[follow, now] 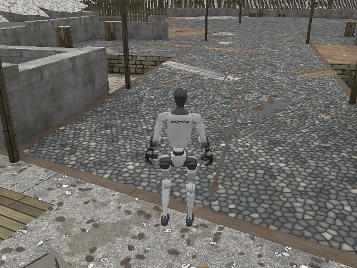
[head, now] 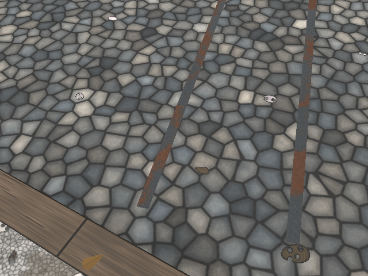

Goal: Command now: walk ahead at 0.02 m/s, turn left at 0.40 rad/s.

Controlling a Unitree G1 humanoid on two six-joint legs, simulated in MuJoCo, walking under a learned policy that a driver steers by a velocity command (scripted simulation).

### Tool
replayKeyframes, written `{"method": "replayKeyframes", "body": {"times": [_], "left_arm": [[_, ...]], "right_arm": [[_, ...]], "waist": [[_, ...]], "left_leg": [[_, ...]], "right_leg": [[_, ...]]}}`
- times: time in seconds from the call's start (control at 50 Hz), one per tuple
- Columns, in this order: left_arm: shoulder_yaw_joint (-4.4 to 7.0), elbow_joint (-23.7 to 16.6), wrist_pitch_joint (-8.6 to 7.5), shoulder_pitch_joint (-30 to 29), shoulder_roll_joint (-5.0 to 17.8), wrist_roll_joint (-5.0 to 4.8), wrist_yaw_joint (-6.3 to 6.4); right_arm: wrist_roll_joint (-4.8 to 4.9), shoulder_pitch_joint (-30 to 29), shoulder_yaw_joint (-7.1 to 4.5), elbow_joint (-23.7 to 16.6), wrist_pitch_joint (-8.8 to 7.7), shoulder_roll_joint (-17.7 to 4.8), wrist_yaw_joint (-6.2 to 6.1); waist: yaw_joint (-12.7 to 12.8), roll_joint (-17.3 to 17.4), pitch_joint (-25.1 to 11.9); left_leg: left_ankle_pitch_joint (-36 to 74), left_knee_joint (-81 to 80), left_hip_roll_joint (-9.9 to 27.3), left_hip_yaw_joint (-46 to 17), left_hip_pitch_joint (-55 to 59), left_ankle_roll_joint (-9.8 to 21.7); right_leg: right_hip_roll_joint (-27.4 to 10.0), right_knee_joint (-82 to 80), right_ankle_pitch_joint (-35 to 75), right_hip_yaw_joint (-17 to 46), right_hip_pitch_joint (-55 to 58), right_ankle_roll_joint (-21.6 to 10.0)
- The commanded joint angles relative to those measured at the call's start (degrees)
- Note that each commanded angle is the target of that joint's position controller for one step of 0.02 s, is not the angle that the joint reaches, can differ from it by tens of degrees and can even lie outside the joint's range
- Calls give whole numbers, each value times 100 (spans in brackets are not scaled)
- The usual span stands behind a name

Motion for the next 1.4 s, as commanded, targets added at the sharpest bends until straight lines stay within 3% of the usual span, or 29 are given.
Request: {"method": "replayKeyframes", "body": {"times": [0.02,0.06,0.1,0.12,0.14,0.16,0.18,0.2,0.24,0.26,0.32,0.38,0.42,0.44,0.46,0.5,0.54,0.66,0.92,1.34,1.36,1.4], "left_arm": [[276,-302,-32,-49,954,25,-76],[300,-257,25,-5,1032,2,-123],[308,-174,95,81,1045,-82,-142],[276,-124,104,364,826,-77,-176],[116,-439,121,356,277,-114,-189],[189,-350,237,-96,622,-95,-108],[204,-296,290,3,584,-187,-138],[215,-150,289,165,585,-193,-162],[257,96,248,475,656,-77,-169],[247,148,237,506,615,-69,-170],[141,157,244,307,349,-124,-144],[121,262,243,358,359,-176,-57],[80,437,158,636,311,-140,1],[86,471,83,679,467,-67,28],[151,479,37,382,798,-93,6],[65,547,-32,287,446,-113,-94],[54,668,-51,334,449,-118,-60],[29,995,-67,373,398,-113,-14],[-52,1718,-88,494,223,-113,16],[-157,2378,-108,900,-138,-118,71],[-158,2409,-104,968,-156,-110,70],[-61,2391,-57,1025,42,-94,62]], "right_arm": [[11,161,25,-351,-44,-206,27],[10,245,53,-320,-89,-214,12],[-52,587,98,-160,-198,-175,-13],[-132,538,87,-182,-267,-393,-47],[-120,200,-42,-417,-300,-1101,-69],[-205,318,-12,-345,-351,-861,-112],[-191,-21,94,-311,-383,-561,-138],[-155,-299,162,-290,-400,-358,-162],[-92,-378,211,-260,-457,-222,-237],[-64,-250,242,-212,-476,-153,-241],[-49,4,250,-21,-496,-148,-248],[-69,55,229,132,-464,-195,-284],[-7,-40,238,207,-469,-156,-321],[0,56,279,234,-511,-26,-318],[18,249,265,280,-526,25,-283],[-25,43,232,511,-493,-89,-282],[-29,33,205,650,-487,-119,-269],[-19,175,228,1166,-519,2,-300],[-12,490,293,2022,-522,107,-357],[-7,817,403,2583,-536,489,-411],[-12,872,410,2605,-532,516,-410],[-29,889,343,2555,-495,391,-403]], "waist": [[0,-1228,-731],[-22,-1229,-738],[-231,-927,-674],[-139,-102,-605],[32,1553,-430],[-345,921,-264],[-45,781,-181],[106,744,-109],[146,862,-320],[102,712,-480],[-71,606,-550],[-120,648,-526],[80,389,-590],[24,143,-701],[-300,-455,-454],[-79,-512,-297],[-54,-596,-267],[-30,-264,-163],[-53,-146,-94],[-58,-159,-9],[-53,-165,-129],[-30,-264,-5]], "left_leg": [[-151,-960,-16,297,593,141],[9,-1702,-50,442,927,259],[1034,-3248,-71,442,1793,444],[927,-4091,546,-596,2037,550],[1523,-4520,2149,-2609,1730,1087],[1910,-4381,2239,-2286,879,1487],[2056,-4331,1889,-1811,743,1492],[2101,-4323,1530,-1374,721,1319],[3143,-4066,1151,-897,1224,1197],[3619,-3931,1153,-825,1439,1221],[3575,-3743,1209,-868,1774,1274],[3198,-3616,1227,-1104,1749,1284],[2815,-3510,1110,-1113,1356,991],[2438,-3480,984,-1099,1053,772],[1958,-3634,538,-740,1035,651],[1771,-3662,440,-607,1546,593],[1979,-3581,494,-616,1637,629],[1754,-3794,505,-640,1416,542],[1670,-3909,552,-626,1392,491],[1871,-3782,578,-525,1385,480],[1447,-3803,525,-502,1420,490],[1,-3508,273,-359,1120,618]], "right_leg": [[-1233,-815,310,1033,299,-998],[-1268,-643,368,1078,263,-955],[-1136,-206,506,863,-189,-559],[-805,452,-221,518,-585,-130],[144,1196,-2121,-125,-1435,331],[-1,1998,-2290,629,-887,317],[56,2261,-2006,750,-710,287],[68,2309,-1658,762,-633,265],[153,2389,-1382,624,-600,284],[182,2333,-1440,616,-521,312],[187,1509,-1585,611,-302,338],[300,542,-1421,548,88,289],[154,-650,-70,681,976,217],[-235,-713,354,1105,1440,166],[-439,-437,759,1325,1060,33],[-354,-577,206,1238,486,21],[-266,-698,-49,1199,431,62],[-275,-775,-322,1225,559,-4],[-236,-843,-387,1229,533,-68],[-188,-769,-182,1208,467,-72],[-143,-818,-637,1201,505,-84],[-1,-745,-2210,1243,331,-231]]}}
